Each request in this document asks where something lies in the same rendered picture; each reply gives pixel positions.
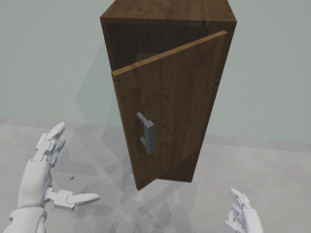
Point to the handle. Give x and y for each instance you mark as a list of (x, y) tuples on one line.
[(149, 129)]

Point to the robot right hand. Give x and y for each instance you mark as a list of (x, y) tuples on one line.
[(248, 217)]

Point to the robot left hand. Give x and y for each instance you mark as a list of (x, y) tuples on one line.
[(34, 190)]

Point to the cupboard door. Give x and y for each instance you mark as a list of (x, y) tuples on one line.
[(173, 90)]

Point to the robot left forearm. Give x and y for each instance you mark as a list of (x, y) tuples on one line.
[(27, 220)]

